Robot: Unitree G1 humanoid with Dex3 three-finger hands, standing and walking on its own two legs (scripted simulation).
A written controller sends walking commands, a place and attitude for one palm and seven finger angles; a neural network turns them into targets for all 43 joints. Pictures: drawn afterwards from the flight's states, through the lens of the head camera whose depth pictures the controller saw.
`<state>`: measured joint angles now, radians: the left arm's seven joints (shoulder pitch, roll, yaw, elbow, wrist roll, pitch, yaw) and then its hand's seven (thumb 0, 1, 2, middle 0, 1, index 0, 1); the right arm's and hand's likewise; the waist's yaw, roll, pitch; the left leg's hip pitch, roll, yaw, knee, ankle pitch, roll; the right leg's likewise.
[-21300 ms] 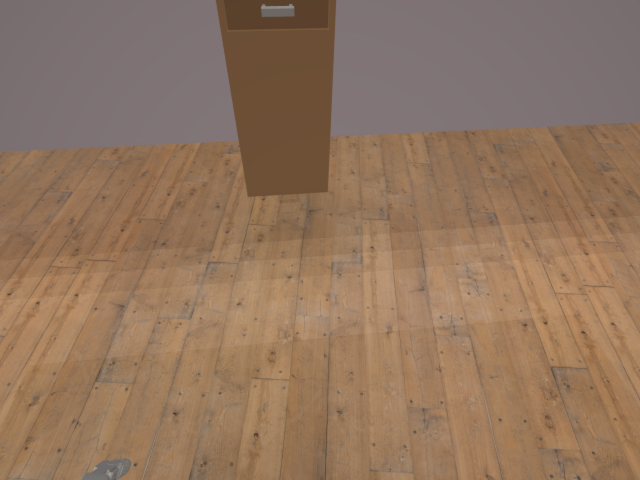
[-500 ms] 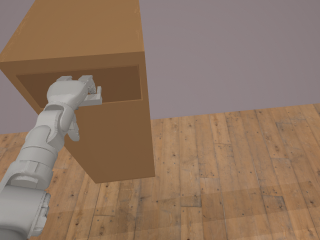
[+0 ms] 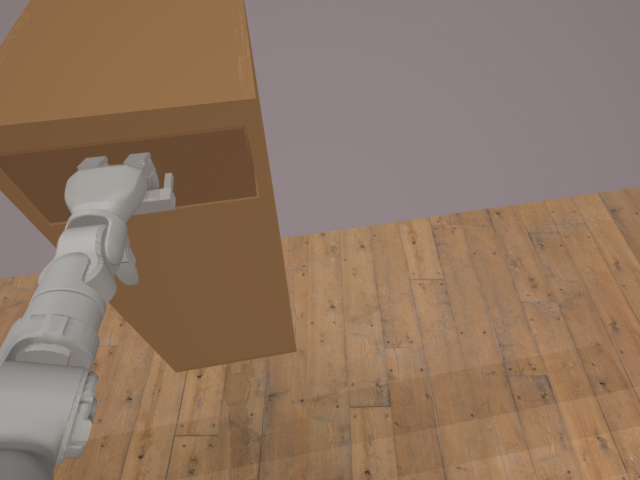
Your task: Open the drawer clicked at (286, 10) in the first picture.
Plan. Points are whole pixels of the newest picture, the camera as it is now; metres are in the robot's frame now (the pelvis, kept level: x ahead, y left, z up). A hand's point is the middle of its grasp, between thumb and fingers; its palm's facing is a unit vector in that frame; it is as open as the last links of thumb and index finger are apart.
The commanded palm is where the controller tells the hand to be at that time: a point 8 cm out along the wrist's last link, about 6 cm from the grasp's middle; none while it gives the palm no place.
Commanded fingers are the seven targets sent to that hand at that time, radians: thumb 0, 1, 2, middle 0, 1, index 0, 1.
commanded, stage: lower the fingers behind the handle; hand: left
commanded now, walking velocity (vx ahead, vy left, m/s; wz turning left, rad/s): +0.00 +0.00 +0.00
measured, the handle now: (138, 193) +0.50 +0.27 +0.05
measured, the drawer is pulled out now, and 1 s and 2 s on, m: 0.00 0.00 0.00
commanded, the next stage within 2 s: lift the fingers back up to retry in 0.76 s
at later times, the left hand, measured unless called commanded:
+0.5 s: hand (128, 213) +0.45 +0.27 +0.06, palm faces -0.03 +0.05 -1.00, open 13.8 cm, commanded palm +0.43 +0.27 +0.09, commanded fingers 0.00 -0.50 0.30 -0.30 -1.20 -0.30 -1.20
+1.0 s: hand (127, 213) +0.45 +0.27 +0.06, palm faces -0.01 +0.02 -1.00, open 13.8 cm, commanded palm +0.43 +0.27 +0.11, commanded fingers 0.00 -0.50 0.30 -0.30 -1.20 -0.30 -1.20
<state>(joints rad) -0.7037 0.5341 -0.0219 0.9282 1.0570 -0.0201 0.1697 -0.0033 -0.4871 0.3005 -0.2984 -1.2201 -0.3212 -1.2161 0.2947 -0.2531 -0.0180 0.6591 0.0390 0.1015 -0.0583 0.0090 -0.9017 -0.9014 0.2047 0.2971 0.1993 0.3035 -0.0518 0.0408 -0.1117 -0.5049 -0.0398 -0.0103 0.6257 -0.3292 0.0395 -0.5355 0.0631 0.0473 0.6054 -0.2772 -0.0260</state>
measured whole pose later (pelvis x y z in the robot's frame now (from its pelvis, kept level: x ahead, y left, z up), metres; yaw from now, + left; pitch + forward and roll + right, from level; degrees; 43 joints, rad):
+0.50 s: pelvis -0.01 +0.00 -0.01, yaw +0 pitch +15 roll +0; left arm -0.80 0.55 -0.05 1.04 1.06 0.01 0.25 0.00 -0.49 0.30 -0.35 -1.38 -0.32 -1.20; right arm 0.33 -0.26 -0.01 0.68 0.04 0.08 -0.05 0.01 -0.90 -0.90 0.20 0.30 0.20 0.30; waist -0.07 0.05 -0.13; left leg -0.61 -0.04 -0.01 0.70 -0.34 0.04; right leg -0.64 0.07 0.04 0.67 -0.29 -0.03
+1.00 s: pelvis -0.01 +0.01 -0.01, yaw +0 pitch +15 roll -1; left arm -0.80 0.54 -0.04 1.01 1.06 0.00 0.25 0.00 -0.49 0.30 -0.36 -1.39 -0.32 -1.20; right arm 0.33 -0.26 -0.02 0.67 0.04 0.07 -0.05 0.01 -0.90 -0.90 0.20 0.30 0.20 0.30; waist -0.07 0.04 -0.13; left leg -0.63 -0.04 0.00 0.71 -0.34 0.05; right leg -0.65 0.06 0.05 0.67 -0.28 -0.02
